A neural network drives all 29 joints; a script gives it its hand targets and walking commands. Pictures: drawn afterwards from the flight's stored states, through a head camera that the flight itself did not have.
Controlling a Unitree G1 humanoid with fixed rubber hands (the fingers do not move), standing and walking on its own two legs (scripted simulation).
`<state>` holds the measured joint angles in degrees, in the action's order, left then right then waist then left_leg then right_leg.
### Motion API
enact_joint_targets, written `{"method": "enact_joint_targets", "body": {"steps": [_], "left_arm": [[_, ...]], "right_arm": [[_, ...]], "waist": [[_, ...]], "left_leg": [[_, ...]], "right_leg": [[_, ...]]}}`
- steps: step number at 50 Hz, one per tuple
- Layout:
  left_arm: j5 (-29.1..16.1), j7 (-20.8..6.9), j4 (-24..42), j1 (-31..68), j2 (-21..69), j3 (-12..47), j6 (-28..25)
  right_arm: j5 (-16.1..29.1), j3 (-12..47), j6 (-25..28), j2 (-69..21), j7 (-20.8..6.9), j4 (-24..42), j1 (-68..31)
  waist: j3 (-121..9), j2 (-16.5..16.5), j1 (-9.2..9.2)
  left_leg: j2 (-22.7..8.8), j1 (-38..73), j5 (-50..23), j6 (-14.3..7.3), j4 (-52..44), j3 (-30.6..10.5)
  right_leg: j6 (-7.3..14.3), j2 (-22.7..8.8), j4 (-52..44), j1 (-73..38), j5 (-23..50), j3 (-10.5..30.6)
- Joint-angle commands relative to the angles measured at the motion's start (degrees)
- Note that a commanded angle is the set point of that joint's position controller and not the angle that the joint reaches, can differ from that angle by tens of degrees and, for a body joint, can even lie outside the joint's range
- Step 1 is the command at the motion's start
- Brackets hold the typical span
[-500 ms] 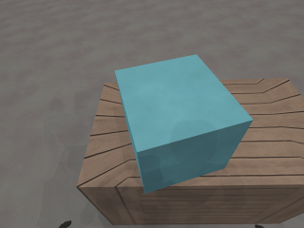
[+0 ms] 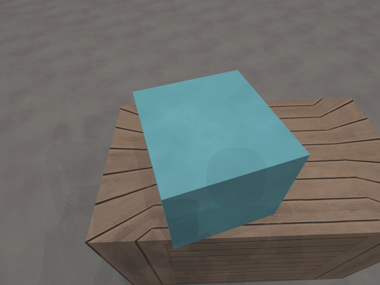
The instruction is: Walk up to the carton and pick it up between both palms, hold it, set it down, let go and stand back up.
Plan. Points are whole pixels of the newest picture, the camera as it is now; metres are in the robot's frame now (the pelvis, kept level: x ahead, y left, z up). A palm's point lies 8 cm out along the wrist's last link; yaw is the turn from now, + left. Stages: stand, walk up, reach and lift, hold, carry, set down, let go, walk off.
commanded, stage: walk up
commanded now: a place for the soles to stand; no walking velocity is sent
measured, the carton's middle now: (206, 156) +0.43 -0.01 -0.01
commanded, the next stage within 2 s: reach and lift in 1.06 s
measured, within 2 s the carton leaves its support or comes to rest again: neither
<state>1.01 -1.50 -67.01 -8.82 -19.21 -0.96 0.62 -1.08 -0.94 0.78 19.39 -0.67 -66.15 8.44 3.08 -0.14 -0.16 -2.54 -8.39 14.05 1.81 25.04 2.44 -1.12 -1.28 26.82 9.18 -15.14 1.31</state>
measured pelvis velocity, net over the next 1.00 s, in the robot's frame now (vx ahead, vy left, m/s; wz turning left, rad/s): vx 0.02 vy -0.02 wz -0.02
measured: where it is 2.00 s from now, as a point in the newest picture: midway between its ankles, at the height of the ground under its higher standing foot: outside the picture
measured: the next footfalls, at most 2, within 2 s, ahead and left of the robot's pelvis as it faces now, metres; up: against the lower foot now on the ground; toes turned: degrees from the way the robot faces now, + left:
none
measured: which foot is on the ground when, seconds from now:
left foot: down 0.00-1.00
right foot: down 0.00-1.00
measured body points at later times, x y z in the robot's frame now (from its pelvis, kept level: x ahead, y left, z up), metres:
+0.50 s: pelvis +0.03 -0.02 +0.00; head +0.03 -0.03 +0.45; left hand +0.11 +0.27 -0.13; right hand +0.12 -0.32 -0.13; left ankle +0.00 +0.14 -0.74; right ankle +0.00 -0.13 -0.74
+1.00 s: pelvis +0.02 -0.02 +0.00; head +0.03 -0.01 +0.45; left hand +0.11 +0.28 -0.14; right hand +0.08 -0.32 -0.13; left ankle +0.00 +0.14 -0.74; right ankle +0.00 -0.13 -0.74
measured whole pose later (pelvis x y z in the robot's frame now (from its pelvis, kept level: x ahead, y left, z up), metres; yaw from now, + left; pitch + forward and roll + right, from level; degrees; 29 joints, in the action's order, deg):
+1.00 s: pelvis +0.02 -0.02 +0.00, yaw -1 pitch -4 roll +0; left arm 0.4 -1.1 -62.2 -6.9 -19.1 -2.2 1.6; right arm -1.2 -0.3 0.5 19.4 0.7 -61.1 9.7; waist 4.1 -1.1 0.1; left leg -4.9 -5.4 17.6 3.5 26.9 3.4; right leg 0.4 0.6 28.7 6.8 -18.3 1.4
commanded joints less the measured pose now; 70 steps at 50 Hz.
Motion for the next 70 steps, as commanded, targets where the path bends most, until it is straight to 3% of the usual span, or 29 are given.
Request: {"method": "enact_joint_targets", "body": {"steps": [1,3,5,8,10,12,15,17,18,19,24,30,32,35,36,37,45,50,53,54,57,58,59,60,62,63,66,68,70], "left_arm": [[-0.13,1.18,5.72,2.81,-14.71,-2.71,-2.0],[-0.7,1.2,6.28,2.33,-13.8,-2.79,-1.94],[-0.4,1.29,7.28,3.57,-14.1,-3.17,-1.61],[-0.45,1.43,6.64,3.33,-13.88,-3.01,-1.27],[-0.54,1.6,7.41,2.8,-13.61,-3.27,-1.16],[-0.62,1.43,6.74,1.66,-12.64,-2.91,-1.27],[-0.41,1.49,6.51,3.29,-13.49,-3.95,-1.28],[-0.74,1.81,6.95,3.91,-13.97,-3.7,-1.11],[-0.72,1.73,7.52,3.93,-13.81,-3.52,-0.95],[-0.87,1.83,7.27,3.3,-13.27,-3.79,-0.96],[-0.41,1.41,8.88,5.28,-13.11,-3.35,-1.06],[-0.5,1.36,7.75,4.04,-13.23,-3.28,-0.92],[-0.58,1.63,9.31,5.83,-12.64,-3.26,-0.82],[-0.08,1.35,8.5,6.45,-13.53,-3.67,-0.99],[-0.2,1.43,9.26,6.07,-13.11,-3.97,-1.01],[-0.66,1.25,9.06,4.62,-13.89,-3.71,-1.3],[-0.57,1.32,9.62,3.63,-12.81,-3.49,-0.61],[-0.56,1.01,10.25,4.82,-13.19,-3.67,-0.42],[-0.44,1.01,8.51,3.98,-13.43,-3.31,-1.09],[2.16,2.95,28.62,24.09,-9.72,-6.57,10.25],[2.09,3.06,36.84,22.03,-7.8,-3.01,21.82],[2.15,2.51,38.43,18.44,-7.36,-3.46,23.25],[2.48,2.01,39.93,16.34,-7.26,-3.2,25.23],[0.94,2.1,44.46,14.17,-6.68,-2.94,25.97],[2.69,1.93,46.77,7.57,-5.91,-4.41,26.89],[2.4,1.55,48.35,5.64,-6.51,-5.24,26.72],[5.14,1.99,51.62,0.91,-5.51,-9.3,24.82],[4.85,2.3,51.25,-0.08,-3.09,-8.81,24.27],[4.69,3.0,52.62,-2.84,-0.21,-8.6,23.95]], "right_arm": [[0.44,-2.76,2.08,13.88,1.67,5.7,-3.86],[0.76,-2.55,1.69,14.66,1.87,6.53,-3.56],[0.68,-2.24,1.61,13.19,1.89,6.25,-3.29],[0.34,-2.5,1.46,13.62,1.98,5.54,-1.97],[0.72,-2.31,1.25,13.12,2.09,6.76,-3.36],[0.59,-2.52,1.33,13.99,2.03,8.16,-4.5],[0.28,-2.4,1.4,13.06,2.14,7.55,-3.1],[-0.05,-2.6,1.41,13.85,2.48,7.4,-3.24],[0.08,-3.19,1.35,14.03,2.37,7.53,-3.32],[-0.01,-2.94,1.09,13.33,2.35,8.3,-3.1],[0.24,-2.76,1.22,14.03,2.71,8.93,-3.72],[-0.03,-2.53,1.27,13.6,2.51,9.24,-3.54],[-0.08,-2.64,1.15,13.6,2.54,9.77,-2.87],[0.43,-2.14,0.85,12.71,2.4,9.51,-3.81],[-0.09,-2.68,0.87,13.57,2.52,8.79,-2.93],[0.19,-2.52,0.99,13.74,2.05,8.97,-3.16],[-0.18,-2.81,1.55,14.29,2.43,10.03,-1.46],[-0.25,-2.97,1.52,15.64,2.62,9.97,-1.36],[0.25,-2.35,1.69,14.07,2.44,10.9,-2.26],[-5.23,-6.1,9.68,8.58,0.41,9.29,-21.63],[-3.34,-6.5,7.51,12.21,-3.88,11.16,-16.62],[-2.58,-7.3,7.78,14.06,-3.94,12.55,-14.04],[-0.46,-5.87,7.22,13.13,-3.67,13.15,-13.05],[0.01,-8.43,7.41,16.57,-3.56,14.14,-13.28],[2.87,-6.54,8.58,18.36,-3.44,15.46,-8.62],[3.61,-6.3,8.91,18.75,-2.97,16.0,-7.0],[3.99,-5.33,10.9,18.96,-2.71,18.27,-5.23],[4.06,-4.99,10.91,19.44,-3.61,19.99,-6.25],[3.64,-6.21,11.06,20.17,-4.44,19.47,-4.92]], "waist": [[-2.67,0.29,0.32],[-5.54,1.21,0.12],[-3.81,-2.33,-0.01],[-6.87,2.44,-0.57],[-3.91,-3.13,0.18],[-4.52,-0.53,1.1],[-6.0,-3.93,0.51],[-3.63,-3.16,0.19],[-4.39,0.89,-0.32],[-3.65,1.26,0.39],[-6.99,-0.99,0.21],[-5.8,0.42,0.37],[-2.28,-0.32,-0.26],[0.02,-5.37,-0.17],[0.34,-2.33,0.31],[-0.92,-3.69,0.26],[-4.69,0.43,0.64],[-0.78,5.02,0.45],[-2.92,1.67,0.32],[2.0,7.08,-3.81],[-2.07,0.14,-4.19],[-7.19,-1.15,-5.29],[-10.02,-1.42,-4.02],[-16.4,-1.55,-5.1],[-23.87,-2.83,-3.28],[-25.59,-3.71,-4.19],[-26.29,-2.71,-1.7],[-23.41,-4.61,-0.84],[-20.24,-2.09,-0.79]], "left_leg": [[-5.66,2.48,-12.32,-3.2,-3.55,-3.91],[-4.9,5.78,-14.59,-2.83,-1.6,-2.49],[-4.67,2.47,-11.59,-2.74,-2.24,-2.53],[-4.35,6.03,-16.31,-2.86,-0.9,-1.35],[-5.09,5.05,-15.06,-3.28,-0.35,-2.24],[-5.01,5.88,-14.01,-3.25,-1.21,-2.06],[-4.06,3.99,-17.29,-2.82,-0.44,-0.96],[-4.93,4.42,-19.97,-2.58,-0.11,-0.85],[-5.15,7.85,-21.52,-2.85,-1.1,-0.88],[-5.81,6.3,-24.47,-3.27,-0.25,-0.98],[-5.28,7.23,-16.45,-3.51,-0.67,-0.61],[-5.46,7.63,-20.29,-3.32,-0.22,-0.3],[-5.18,5.08,-15.43,-3.16,-1.49,-0.45],[-4.46,1.29,-9.76,-3.64,-0.21,-0.89],[-3.8,1.59,-9.58,-3.17,0.4,-0.21],[-3.52,1.43,-7.9,-2.52,0.1,0.36],[-6.35,6.71,-16.13,-3.52,-1.42,-1.76],[-6.56,2.7,-9.35,-4.64,-3.39,-2.81],[-5.8,5.08,-16.92,-4.05,-1.41,-1.47],[-0.08,-6.2,-7.99,1.65,4.0,2.32],[-0.18,-3.15,-6.11,1.48,10.45,0.69],[0.01,-0.08,-8.66,1.12,12.74,0.43],[0.36,1.59,-11.21,0.82,14.44,0.25],[0.0,6.71,-16.16,1.34,17.29,-1.38],[0.39,13.22,-27.03,0.56,18.3,-1.17],[0.58,13.75,-28.02,0.46,18.71,-1.44],[0.43,12.19,-34.45,0.83,16.24,-1.39],[0.09,12.88,-25.75,0.38,13.37,-1.3],[-0.46,15.75,-32.16,1.78,11.04,-1.76]], "right_leg": [[3.65,-4.67,-4.51,0.94,16.52,4.01],[4.14,-4.86,-4.57,0.2,21.73,4.52],[4.52,-4.87,-5.2,-0.25,20.39,4.58],[4.34,-4.31,-4.78,-0.31,20.22,4.03],[4.05,-4.37,-4.36,0.64,21.11,3.38],[3.77,-3.56,-4.77,1.04,19.94,3.22],[4.05,-4.73,-4.55,-3.87,25.84,3.21],[3.98,-4.81,-3.19,-1.16,26.85,3.37],[4.13,-4.16,-3.14,0.18,26.04,2.93],[3.79,-4.11,-2.4,-1.28,28.96,2.43],[4.24,-4.66,-3.96,-0.96,20.81,4.1],[3.64,-3.77,-2.88,-0.8,25.76,2.85],[4.63,-3.93,-3.74,1.23,20.88,3.62],[4.37,-3.85,-6.32,1.59,14.0,4.57],[5.24,-5.08,-6.89,0.56,14.77,6.16],[5.51,-5.3,-7.78,0.04,15.58,7.45],[3.48,-2.27,-1.85,-0.27,17.59,1.77],[4.15,-2.88,-3.01,0.83,13.38,4.32],[3.93,-3.01,-3.36,-1.19,20.8,3.12],[1.85,-0.33,-0.29,11.47,13.46,-4.48],[1.78,1.18,3.63,14.59,11.6,-6.21],[1.88,1.18,4.08,13.81,17.88,-6.25],[1.16,0.95,5.15,12.93,22.89,-6.0],[1.04,2.03,7.08,13.91,24.02,-6.98],[-0.55,2.41,7.84,10.44,35.68,-6.66],[-1.43,2.2,7.5,9.99,39.25,-6.78],[-1.85,2.98,8.28,6.01,42.58,-7.47],[-1.56,2.88,5.47,8.17,34.38,-7.68],[0.06,4.09,2.76,9.1,29.61,-8.53]]}}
